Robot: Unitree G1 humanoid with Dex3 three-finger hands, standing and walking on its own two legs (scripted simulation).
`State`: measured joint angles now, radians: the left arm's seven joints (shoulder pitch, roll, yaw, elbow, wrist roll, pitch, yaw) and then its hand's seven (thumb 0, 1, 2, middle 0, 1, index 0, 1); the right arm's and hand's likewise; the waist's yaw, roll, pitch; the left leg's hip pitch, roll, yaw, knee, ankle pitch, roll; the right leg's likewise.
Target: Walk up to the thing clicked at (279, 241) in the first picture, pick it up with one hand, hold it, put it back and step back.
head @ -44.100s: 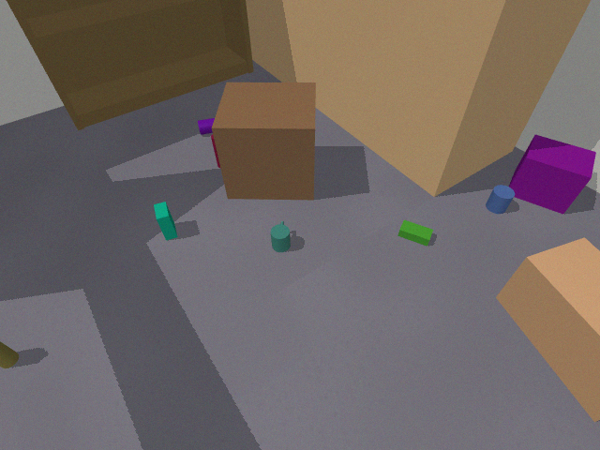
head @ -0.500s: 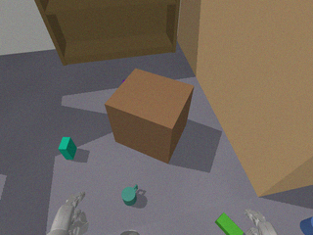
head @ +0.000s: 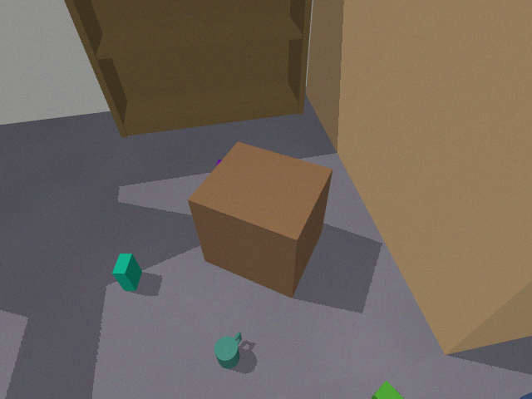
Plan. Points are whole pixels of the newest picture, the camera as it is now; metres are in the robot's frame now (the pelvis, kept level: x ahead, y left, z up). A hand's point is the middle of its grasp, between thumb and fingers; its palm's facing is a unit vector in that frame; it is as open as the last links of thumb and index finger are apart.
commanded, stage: stand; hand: left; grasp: from above
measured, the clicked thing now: (230, 348) +0.43 +0.18 -0.72
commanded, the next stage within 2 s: step back in 1.88 s
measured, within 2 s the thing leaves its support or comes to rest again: neither
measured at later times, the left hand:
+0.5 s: hand out of the picture +0.03 +0.24 -0.15, palm faces +0.02 -0.94 -0.34, open 7.4 cm
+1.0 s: hand out of the picture +0.07 +0.23 -0.15, palm faces +0.02 -0.95 -0.33, open 7.4 cm
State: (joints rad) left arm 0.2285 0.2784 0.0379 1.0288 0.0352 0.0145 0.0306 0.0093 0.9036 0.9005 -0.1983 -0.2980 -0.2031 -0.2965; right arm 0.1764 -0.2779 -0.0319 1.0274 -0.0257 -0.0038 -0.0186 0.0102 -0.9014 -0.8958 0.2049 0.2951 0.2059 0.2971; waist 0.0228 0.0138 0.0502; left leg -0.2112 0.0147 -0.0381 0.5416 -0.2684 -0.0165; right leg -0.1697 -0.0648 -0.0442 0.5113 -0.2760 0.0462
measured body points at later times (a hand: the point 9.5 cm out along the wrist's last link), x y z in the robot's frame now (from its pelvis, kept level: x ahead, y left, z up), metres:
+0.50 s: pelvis -0.01 -0.01 +0.01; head -0.01 -0.01 +0.46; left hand +0.03 +0.29 -0.13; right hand +0.05 -0.30 -0.13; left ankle +0.02 +0.13 -0.73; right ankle +0.00 -0.15 -0.73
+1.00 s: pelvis +0.00 -0.01 +0.01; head +0.00 -0.01 +0.46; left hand +0.07 +0.28 -0.12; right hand +0.07 -0.30 -0.13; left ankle +0.02 +0.13 -0.73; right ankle +0.00 -0.15 -0.73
